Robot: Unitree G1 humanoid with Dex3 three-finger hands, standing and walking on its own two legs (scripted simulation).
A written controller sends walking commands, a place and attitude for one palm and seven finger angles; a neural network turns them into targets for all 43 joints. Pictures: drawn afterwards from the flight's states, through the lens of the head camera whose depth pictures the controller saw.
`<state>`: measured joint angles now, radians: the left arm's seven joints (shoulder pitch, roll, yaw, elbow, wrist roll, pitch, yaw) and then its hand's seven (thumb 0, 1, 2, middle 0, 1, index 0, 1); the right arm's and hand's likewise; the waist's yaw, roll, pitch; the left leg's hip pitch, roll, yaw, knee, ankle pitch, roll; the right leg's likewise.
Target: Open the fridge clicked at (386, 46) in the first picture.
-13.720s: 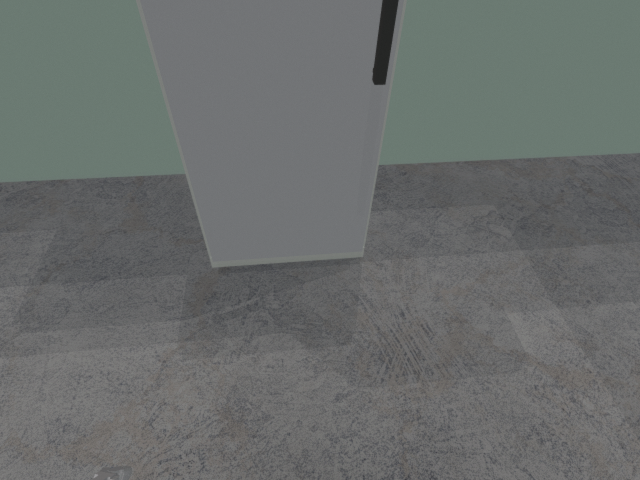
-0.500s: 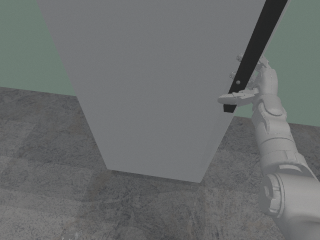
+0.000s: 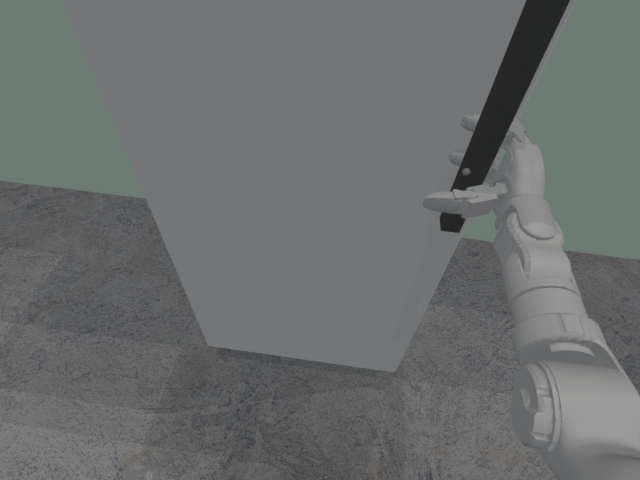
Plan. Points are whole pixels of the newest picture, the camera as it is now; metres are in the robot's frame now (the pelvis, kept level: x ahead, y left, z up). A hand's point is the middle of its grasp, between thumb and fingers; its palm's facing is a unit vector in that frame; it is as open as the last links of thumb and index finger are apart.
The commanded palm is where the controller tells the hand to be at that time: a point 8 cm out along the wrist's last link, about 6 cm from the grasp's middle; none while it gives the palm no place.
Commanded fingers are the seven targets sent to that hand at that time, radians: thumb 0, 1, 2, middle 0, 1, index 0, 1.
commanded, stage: grip the handle and tug to test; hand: right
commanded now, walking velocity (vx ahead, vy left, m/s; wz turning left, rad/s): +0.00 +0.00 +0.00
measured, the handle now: (493, 105) +0.51 -0.14 +0.23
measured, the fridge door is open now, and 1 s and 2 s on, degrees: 0 0 4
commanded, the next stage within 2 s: pull the door a little, standing still in 1.26 s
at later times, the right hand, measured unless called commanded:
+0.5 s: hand (466, 174) +0.46 -0.12 +0.17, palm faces +0.03 +1.00 +0.00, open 6.4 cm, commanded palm +0.42 -0.17 +0.17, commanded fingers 0.00 -0.90 -0.90 0.45 1.40 0.45 1.40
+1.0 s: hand (467, 174) +0.45 -0.12 +0.17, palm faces +0.01 +1.00 +0.02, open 6.4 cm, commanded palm +0.41 -0.18 +0.17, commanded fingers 0.00 -0.90 -0.90 0.45 1.40 0.45 1.40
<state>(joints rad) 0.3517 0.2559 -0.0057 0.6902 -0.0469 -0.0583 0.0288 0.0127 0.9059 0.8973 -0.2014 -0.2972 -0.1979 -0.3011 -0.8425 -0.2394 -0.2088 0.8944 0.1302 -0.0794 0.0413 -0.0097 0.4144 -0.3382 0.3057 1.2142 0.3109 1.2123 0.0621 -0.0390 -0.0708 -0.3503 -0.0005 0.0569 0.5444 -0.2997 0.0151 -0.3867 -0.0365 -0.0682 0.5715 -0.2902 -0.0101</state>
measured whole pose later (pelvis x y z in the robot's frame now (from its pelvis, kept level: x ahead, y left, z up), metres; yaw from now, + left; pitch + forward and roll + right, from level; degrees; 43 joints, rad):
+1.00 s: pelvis +0.01 +0.01 +0.01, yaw +1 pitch +4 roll +0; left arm 0.30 0.25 -0.01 0.64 -0.05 0.01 0.05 0.01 0.91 0.90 -0.20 -0.30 -0.20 -0.30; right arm -0.70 -0.23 -0.23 0.69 0.14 0.04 0.06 0.02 -0.65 -0.76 0.30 1.34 0.33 1.31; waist 0.05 -0.04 -0.07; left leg -0.27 -0.01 0.04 0.48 -0.29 0.02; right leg -0.29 -0.04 -0.08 0.50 -0.28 0.00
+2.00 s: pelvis +0.10 +0.01 +0.02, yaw +11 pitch +6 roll -1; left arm 0.23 0.24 -0.02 0.54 -0.04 0.04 -0.01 0.02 0.91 0.90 -0.20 -0.30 -0.20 -0.30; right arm 0.11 -0.16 -0.23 -0.32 0.22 0.25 -0.01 -0.01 -0.69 -0.72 0.23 1.32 0.19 1.31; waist -0.01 -0.05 -0.12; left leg -0.17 -0.01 0.03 0.43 -0.27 0.03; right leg -0.14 -0.03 -0.07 0.46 -0.26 0.00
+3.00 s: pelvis +0.08 +0.24 +0.00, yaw -18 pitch +1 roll +2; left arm 0.17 0.19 0.03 0.65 0.01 -0.09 0.07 0.02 0.90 0.90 -0.20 -0.30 -0.20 -0.30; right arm 0.27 -0.27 -0.24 -0.47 0.05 -0.12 -0.13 -0.08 -0.56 -0.82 0.45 1.40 0.18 1.34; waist 0.00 -0.06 0.11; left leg -0.17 0.00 0.08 0.52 -0.36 -0.01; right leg -0.50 -0.06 0.08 0.76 -0.32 0.04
